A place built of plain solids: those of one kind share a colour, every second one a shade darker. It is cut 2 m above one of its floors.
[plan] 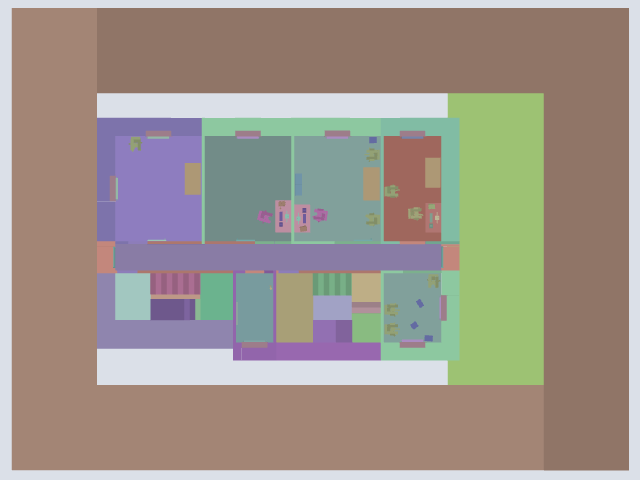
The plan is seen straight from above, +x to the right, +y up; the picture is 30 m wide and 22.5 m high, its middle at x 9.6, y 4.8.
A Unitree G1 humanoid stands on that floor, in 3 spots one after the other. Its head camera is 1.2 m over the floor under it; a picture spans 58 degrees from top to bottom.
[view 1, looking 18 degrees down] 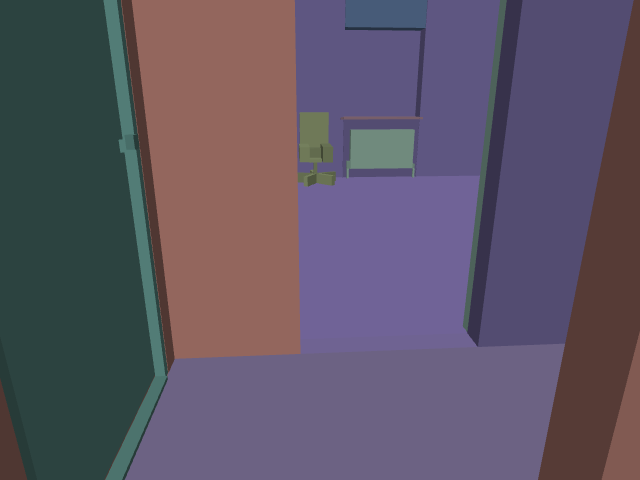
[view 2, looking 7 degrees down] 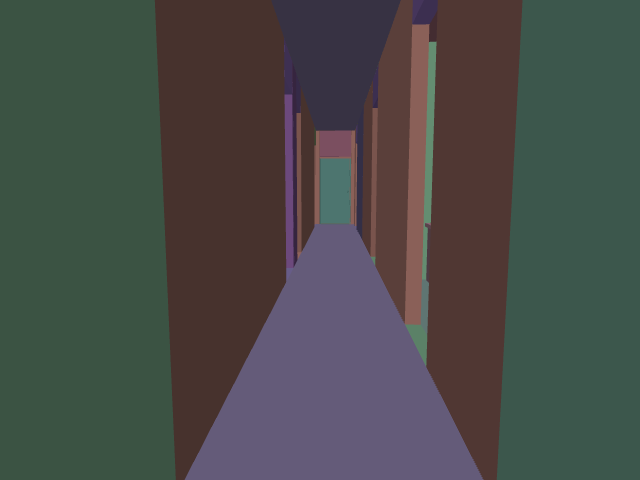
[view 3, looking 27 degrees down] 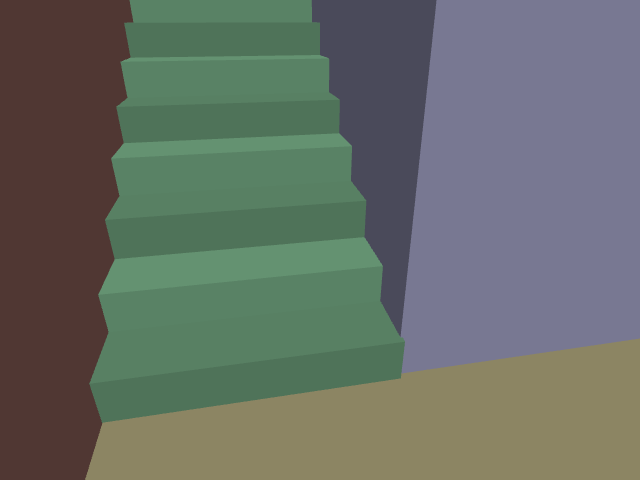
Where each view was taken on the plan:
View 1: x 0.57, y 2.74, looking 86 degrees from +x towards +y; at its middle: floor_green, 3.88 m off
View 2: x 13.99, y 3.99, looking -178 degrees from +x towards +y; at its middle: floor_corr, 9.85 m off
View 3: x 8.13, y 2.72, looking -11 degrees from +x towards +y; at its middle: flightaSb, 1.88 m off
